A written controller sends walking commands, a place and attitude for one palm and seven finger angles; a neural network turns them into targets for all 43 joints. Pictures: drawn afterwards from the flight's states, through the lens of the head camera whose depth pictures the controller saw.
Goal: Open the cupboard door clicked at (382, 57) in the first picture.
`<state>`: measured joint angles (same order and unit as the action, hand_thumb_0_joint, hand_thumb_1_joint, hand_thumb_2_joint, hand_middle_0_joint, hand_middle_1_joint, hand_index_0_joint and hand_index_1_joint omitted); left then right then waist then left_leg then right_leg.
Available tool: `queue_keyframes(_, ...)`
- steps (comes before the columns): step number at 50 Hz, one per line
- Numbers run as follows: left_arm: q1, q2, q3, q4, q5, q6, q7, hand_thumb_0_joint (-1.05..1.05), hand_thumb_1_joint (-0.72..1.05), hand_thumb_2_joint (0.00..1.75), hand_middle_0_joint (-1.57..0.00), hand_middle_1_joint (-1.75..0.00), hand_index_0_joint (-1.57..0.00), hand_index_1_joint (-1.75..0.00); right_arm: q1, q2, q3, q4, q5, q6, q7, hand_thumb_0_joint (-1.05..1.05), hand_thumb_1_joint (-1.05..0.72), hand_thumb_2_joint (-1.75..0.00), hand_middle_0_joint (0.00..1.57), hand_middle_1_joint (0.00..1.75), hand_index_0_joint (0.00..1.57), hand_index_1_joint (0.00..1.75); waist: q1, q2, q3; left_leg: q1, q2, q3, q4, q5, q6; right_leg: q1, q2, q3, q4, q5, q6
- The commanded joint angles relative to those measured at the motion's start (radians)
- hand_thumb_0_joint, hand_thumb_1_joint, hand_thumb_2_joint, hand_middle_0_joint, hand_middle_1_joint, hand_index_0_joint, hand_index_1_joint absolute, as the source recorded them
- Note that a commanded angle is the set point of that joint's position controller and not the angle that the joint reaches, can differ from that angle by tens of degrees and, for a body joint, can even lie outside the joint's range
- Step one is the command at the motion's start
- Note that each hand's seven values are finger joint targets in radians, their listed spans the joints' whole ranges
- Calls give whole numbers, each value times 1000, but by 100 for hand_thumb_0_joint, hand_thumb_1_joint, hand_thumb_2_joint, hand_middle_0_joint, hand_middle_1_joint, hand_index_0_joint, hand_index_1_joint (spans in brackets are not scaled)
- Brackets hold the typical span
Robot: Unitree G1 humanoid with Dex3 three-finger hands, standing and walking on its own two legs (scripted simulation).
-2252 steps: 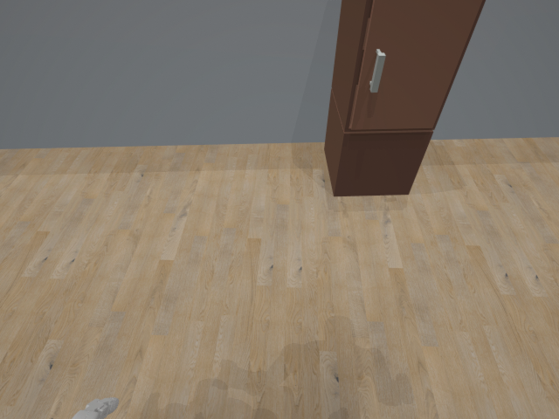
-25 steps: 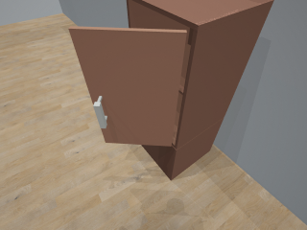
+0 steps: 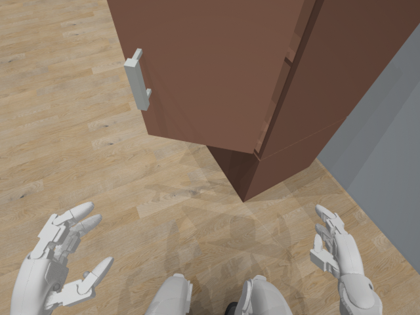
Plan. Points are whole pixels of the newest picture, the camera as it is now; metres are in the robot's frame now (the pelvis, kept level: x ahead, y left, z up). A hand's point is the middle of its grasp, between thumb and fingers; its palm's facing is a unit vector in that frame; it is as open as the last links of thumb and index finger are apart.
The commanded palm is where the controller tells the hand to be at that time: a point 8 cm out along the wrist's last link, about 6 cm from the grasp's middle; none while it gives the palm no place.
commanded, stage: raise the hand with hooked fingers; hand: left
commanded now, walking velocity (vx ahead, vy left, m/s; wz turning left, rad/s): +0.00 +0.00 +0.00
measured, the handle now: (141, 80) +0.58 +0.24 +0.03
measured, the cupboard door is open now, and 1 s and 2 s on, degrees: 50 50 50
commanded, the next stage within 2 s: move the hooked fingers beside the handle in 1.50 s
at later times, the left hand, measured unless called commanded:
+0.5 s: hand (85, 242) +0.21 +0.24 +0.02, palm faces -0.10 -0.99 -0.07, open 12.7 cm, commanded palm +0.20 +0.30 +0.04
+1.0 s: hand (57, 200) +0.27 +0.30 +0.04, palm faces -0.08 -0.99 -0.10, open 14.0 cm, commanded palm +0.25 +0.35 +0.04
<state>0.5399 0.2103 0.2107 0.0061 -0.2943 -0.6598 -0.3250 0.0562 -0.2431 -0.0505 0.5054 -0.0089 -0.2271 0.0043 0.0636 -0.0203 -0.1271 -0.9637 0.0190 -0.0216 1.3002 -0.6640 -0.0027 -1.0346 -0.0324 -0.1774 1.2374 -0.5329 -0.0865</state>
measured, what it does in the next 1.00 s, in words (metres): stands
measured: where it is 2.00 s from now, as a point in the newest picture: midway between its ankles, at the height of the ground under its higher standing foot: outside the picture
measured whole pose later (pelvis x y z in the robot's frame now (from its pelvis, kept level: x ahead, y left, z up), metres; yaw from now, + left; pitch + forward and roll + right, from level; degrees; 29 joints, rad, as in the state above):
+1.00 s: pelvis -0.02 +0.04 +0.01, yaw -2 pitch +20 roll -3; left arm 0.03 0.43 0.43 0.36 -0.37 -0.44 -0.57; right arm 0.23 -0.28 0.04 0.53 0.03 -0.21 -0.03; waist -0.02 0.01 -0.13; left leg -1.02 0.00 0.01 1.28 -0.61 0.05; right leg -1.08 -0.04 -0.14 1.17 -0.45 -0.03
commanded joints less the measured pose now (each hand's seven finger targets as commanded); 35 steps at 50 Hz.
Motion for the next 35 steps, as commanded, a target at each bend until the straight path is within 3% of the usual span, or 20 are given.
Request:
queue_keyframes(1,-208,110,-22,-177,-28,-23,-146,0,18,59,-25,-76,-25,-76,124,-135,-38,-66,28,-72,-40,0,-90,-90,20,30,20,30,-164,-15,-308,-17,-12,-25,-72,412,39,300,19,240,-189,347,73)
queue_keyframes(2,-174,126,7,-110,-34,31,-170,0,15,58,-25,-78,-25,-78,118,-141,-40,-68,39,-71,-45,0,-90,-90,20,30,20,30,-151,-54,-317,-49,-16,-21,-77,396,40,330,15,243,-199,323,78)
queue_keyframes(3,-154,159,46,-26,-48,92,-199,0,13,57,-25,-80,-25,-80,110,-147,-36,-72,47,-60,-47,0,-90,-90,20,30,20,30,-124,-41,-309,-61,-19,-18,-83,410,39,348,17,247,-191,326,70)
queue_keyframes(5,-132,216,130,-59,-71,196,-215,0,8,55,-26,-82,-26,-82,73,-146,-36,-113,62,-43,-47,0,-90,-90,20,30,20,30,-68,-27,-399,-63,-36,-4,-127,405,33,446,-6,258,-217,307,80)
queue_keyframes(8,-82,250,233,-110,-113,285,-156,0,1,52,-26,-87,-26,-87,46,-110,-29,-157,61,-18,-44,0,-90,-90,20,30,20,30,-1,-20,-456,-30,-38,-12,-178,444,23,548,-14,258,-221,348,82)
queue_keyframes(9,-88,240,237,-167,-115,276,-122,0,-1,51,-27,-88,-27,-88,58,-96,-25,-165,59,-17,-41,0,-90,-90,20,30,20,30,4,7,-469,-13,-36,-12,-196,456,21,557,-14,251,-221,370,80)
queue_keyframes(11,-84,203,235,-201,-113,239,-47,0,-6,49,-27,-92,-27,-92,67,-72,-28,-145,56,-22,-38,0,-90,-90,20,30,20,30,0,22,-428,-3,-33,-13,-220,455,16,526,-11,232,-225,367,78)
queue_keyframes(13,-119,190,210,-172,-91,193,-5,0,-10,47,-27,-94,-27,-94,70,-74,-26,-124,49,-23,-37,0,-90,-90,20,30,20,30,-19,9,-343,-12,-26,-17,-224,432,16,441,6,206,-213,298,68)
queue_keyframes(17,-236,170,111,-33,-30,104,-24,0,-20,43,-28,-100,-28,-100,111,-124,-23,-94,45,-37,-40,0,-90,-90,20,30,20,30,-99,34,-187,-60,-30,-15,-212,264,26,232,11,191,-242,11,66)
queue_keyframes(18,-287,169,85,8,-36,100,-53,0,-22,42,-28,-102,-28,-102,119,-139,-19,-98,46,-37,-45,0,-90,-90,20,30,20,30,-125,3,-142,-81,-29,-18,-201,221,31,190,15,197,-247,-46,64)
queue_keyframes(20,-322,209,102,30,-43,85,-105,0,-27,40,-28,-105,-28,-105,143,-164,-22,-105,58,-48,-55,0,-90,-90,20,30,20,30,-118,7,-185,-65,-32,-19,-214,184,34,204,12,209,-261,-83,65)
queue_keyframes(22,-342,268,145,9,-62,89,-140,0,-31,38,-29,-108,-29,-108,157,-175,-20,-117,63,-61,-63,0,-90,-90,20,30,20,30,-96,46,-260,-31,-34,-18,-226,216,38,250,11,211,-257,-44,63)
queue_keyframes(23,-379,308,171,-15,-78,94,-155,0,-34,37,-29,-110,-29,-110,158,-182,-17,-120,61,-62,-66,0,-90,-90,20,30,20,30,-87,103,-277,-4,-33,-19,-227,244,34,254,18,203,-235,-5,54)
queue_keyframes(25,-379,345,218,-56,-93,100,-154,0,-38,35,-29,-112,-29,-112,157,-176,-12,-128,59,-64,-66,0,-90,-90,20,30,20,30,-58,142,-325,49,-33,-27,-262,297,29,298,20,181,-223,65,52)
queue_keyframes(28,-362,359,268,-56,-111,110,-119,0,-45,32,-30,-117,-30,-117,163,-173,-10,-127,49,-58,-60,0,-90,-90,20,30,20,30,-43,142,-339,82,-29,-37,-273,380,19,307,36,142,-194,147,47)
queue_keyframes(31,-360,303,233,22,-95,142,-97,0,-50,30,-30,-120,-30,-120,156,-174,-6,-126,48,-41,-50,0,-90,-90,20,30,20,30,-61,137,-267,78,-28,-45,-290,356,8,245,37,113,-192,136,55)
queue_keyframes(33,-388,284,209,102,-90,173,-112,0,-50,30,-30,-120,-30,-120,168,-184,-4,-129,49,-30,-49,0,-90,-90,20,30,20,30,-85,93,-214,51,-27,-49,-288,326,5,215,43,106,-196,116,53)
queue_keyframes(35,-433,310,210,140,-76,195,-138,0,-50,30,-30,-120,-30,-120,176,-199,-3,-129,53,-25,-51,0,-90,-90,20,30,20,30,-93,71,-224,33,-27,-48,-281,302,9,212,39,115,-202,110,60)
